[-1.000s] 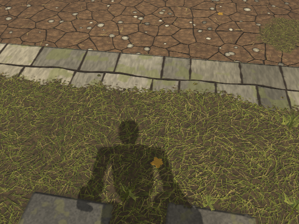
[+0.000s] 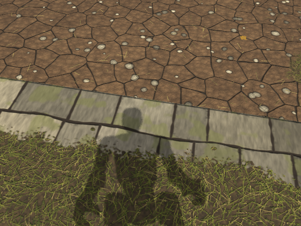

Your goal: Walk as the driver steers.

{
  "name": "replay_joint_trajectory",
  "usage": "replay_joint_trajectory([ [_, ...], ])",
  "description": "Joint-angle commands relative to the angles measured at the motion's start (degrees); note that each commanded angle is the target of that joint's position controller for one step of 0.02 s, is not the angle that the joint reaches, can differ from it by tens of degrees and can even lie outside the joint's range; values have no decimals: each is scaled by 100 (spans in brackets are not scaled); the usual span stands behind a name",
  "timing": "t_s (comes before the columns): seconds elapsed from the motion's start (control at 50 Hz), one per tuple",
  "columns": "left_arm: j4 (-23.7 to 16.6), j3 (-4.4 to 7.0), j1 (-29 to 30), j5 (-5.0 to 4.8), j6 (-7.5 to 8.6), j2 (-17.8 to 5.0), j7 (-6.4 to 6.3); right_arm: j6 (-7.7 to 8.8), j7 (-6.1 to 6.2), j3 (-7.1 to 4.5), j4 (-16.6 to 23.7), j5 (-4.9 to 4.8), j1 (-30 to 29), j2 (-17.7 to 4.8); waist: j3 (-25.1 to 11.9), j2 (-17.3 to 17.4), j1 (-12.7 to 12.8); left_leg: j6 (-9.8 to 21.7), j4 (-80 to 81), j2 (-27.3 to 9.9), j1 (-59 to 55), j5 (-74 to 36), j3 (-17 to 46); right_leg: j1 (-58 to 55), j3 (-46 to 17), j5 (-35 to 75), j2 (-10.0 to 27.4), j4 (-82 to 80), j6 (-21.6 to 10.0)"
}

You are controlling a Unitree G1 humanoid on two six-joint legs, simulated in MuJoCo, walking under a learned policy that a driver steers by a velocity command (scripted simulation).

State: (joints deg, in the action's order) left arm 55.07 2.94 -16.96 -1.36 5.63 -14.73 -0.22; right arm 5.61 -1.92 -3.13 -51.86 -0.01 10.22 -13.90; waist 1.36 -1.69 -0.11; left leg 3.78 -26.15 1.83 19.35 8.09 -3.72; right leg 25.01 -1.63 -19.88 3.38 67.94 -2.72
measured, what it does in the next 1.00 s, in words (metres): walks ahead: right foot, then left foot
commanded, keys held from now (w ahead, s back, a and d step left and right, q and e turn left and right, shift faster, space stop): w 0.42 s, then w+q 0.22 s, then q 0.02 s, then e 0.34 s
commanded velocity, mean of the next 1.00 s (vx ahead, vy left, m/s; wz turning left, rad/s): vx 0.41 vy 0.00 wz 0.02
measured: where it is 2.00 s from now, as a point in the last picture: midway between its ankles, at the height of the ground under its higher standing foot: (159, 216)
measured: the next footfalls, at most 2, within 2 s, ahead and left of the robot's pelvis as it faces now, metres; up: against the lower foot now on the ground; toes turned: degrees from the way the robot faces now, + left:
right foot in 0.42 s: +0.41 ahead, -0.15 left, +0.00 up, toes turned -3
left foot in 0.90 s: +0.64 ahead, +0.09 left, +0.00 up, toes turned +4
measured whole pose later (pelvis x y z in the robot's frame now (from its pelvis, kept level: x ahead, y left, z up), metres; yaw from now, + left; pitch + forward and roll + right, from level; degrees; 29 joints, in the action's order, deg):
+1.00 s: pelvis +0.49 -0.02 -0.01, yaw +1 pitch +2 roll -1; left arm 56.1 3.5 -15.1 -1.5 2.4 -14.4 -1.0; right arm 3.1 1.0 -2.9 -49.2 1.0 2.4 -12.4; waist 2.7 -0.8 2.5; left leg 1.8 -29.9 -2.2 27.1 5.3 -2.9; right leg 19.7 0.1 -34.9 -1.0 59.3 1.2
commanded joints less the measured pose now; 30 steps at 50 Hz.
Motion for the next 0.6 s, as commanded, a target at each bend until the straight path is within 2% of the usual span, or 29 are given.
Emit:
replay_joint_trajectory([
  [0.02, -278, 127, -293, 39, -56, -282, -63, 98, -20, -79, 149, 43, 104, -484, -304, 662, 130, 979, 1727, -1473, -747, -423, 1633, 814, -220, 502, 549, -164, 0],
  [0.08, -457, 174, 182, 85, -125, -342, -93, 116, 77, -125, -15, 36, 422, -703, -67, 496, 103, 1015, 1916, -1420, -793, -958, 1265, 1319, -166, 1176, 592, -875, 139],
  [0.12, -596, 177, 603, 119, -113, -306, -77, 79, 148, -126, -99, 18, 651, -742, -15, 446, -3, 946, 1943, -1394, -1022, -1139, 1123, 1600, -144, 1771, 579, -1526, 203],
  [0.2, -809, 120, 1382, 81, -68, -173, 7, 33, 212, -115, -224, -38, 988, -797, 137, 489, -241, 758, 2003, -1247, -1248, -985, 794, 1448, 49, 2641, 368, -2822, 198],
  [0.3, -1106, 55, 2169, 21, -8, -178, 164, -77, 237, -146, -483, -80, 1468, -853, 397, 476, -484, 752, 1707, -1549, -2128, -1010, 815, 1644, 129, 2326, 204, -3601, 114],
  [0.36, -1189, 77, 2119, 6, 50, -310, 255, -153, 272, -200, -535, -103, 1419, -940, 313, 593, -309, 637, 1284, -1742, -2496, -1712, 855, 1278, 193, 1728, 73, -3867, -91],
  [0.38, -1129, 128, 1834, 11, 64, -427, 258, -171, 276, -218, -511, -105, 1301, -994, 127, 674, -123, 572, 974, -1710, -2494, -2505, 800, 750, 315, 1558, -79, -3923, -182],
  [0.4, -953, 225, 1220, 31, 72, -590, 242, -197, 275, -216, -477, -112, 1145, -997, -244, 693, 234, 465, 285, -1531, -2378, -3452, 625, -172, 499, 1594, -292, -4044, -313],
  [0.42, -636, 374, 193, 53, 69, -896, 200, -209, 271, -156, -416, -80, 1081, -850, -892, 565, 658, 289, -910, -1202, -1786, -3518, 392, -1690, 394, 1779, -227, -3950, -520],
  [0.44, -477, 504, -741, 178, 65, -1414, 145, -153, 238, -13, -290, -8, 1456, -418, -1825, -337, 728, -33, -3083, -588, 232, -1571, 130, -4026, -1512, 1593, 1223, -3882, -1163],
  [0.46, -412, 460, -948, 139, 44, -1377, 173, -22, 194, 139, -376, -47, 1840, 36, -2484, -1383, 607, -168, -4452, 185, 1692, 2480, 708, -5019, -3729, 772, 2096, -4741, -1657],
  [0.48, -441, 326, -735, 107, 56, -901, 153, 68, 177, -50, -339, -240, 1336, -649, -1912, -858, 712, -50, -5045, -144, 2240, 2406, 1247, -4545, -3382, 351, 1908, -4932, -1349],
  [0.5, -543, 262, -190, 93, 64, -733, 128, 104, 188, -104, -173, -322, 873, -832, -1134, -607, 576, 24, -4990, -439, 2418, 1844, 1075, -3639, -2481, 667, 1772, -5081, -1095],
  [0.52, -604, 203, 252, 127, 79, -563, 136, 86, 232, -124, -149, -271, 651, -781, -754, -216, 384, 19, -4693, -701, 2150, 1324, 976, -2792, -1864, 995, 1557, -5314, -952],
  [0.54, -611, 157, 508, 165, 108, -390, 154, 9, 263, -167, -173, -219, 664, -682, -450, -217, 190, 9, -4385, -873, 1858, 998, 985, -2185, -1326, 1212, 1340, -5560, -833],
  [0.56, -568, 134, 608, 218, 127, -282, 169, -88, 261, -175, -221, -217, 837, -531, -376, -368, 31, 9, -4233, -976, 1513, 791, 1015, -1805, -973, 1304, 1201, -5747, -766],
  [0.6, -447, 152, 547, 229, 160, -298, 153, -232, 266, -180, -276, -236, 997, -301, -207, -356, -88, -25, -4100, -995, 1425, 575, 1002, -1486, -436, 1670, 1094, -5974, -785],
])
Over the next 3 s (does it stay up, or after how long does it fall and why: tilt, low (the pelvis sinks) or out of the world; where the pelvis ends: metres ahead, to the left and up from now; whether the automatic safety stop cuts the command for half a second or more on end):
stays up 0.61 -0.03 0.00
